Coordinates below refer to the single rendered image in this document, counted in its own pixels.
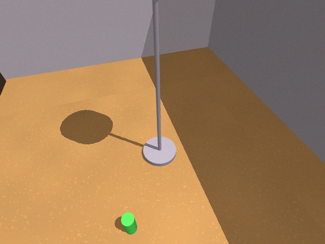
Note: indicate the floor lamp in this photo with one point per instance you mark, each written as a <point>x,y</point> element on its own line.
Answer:
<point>158,151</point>

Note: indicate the can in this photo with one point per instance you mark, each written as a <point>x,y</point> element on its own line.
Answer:
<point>129,223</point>

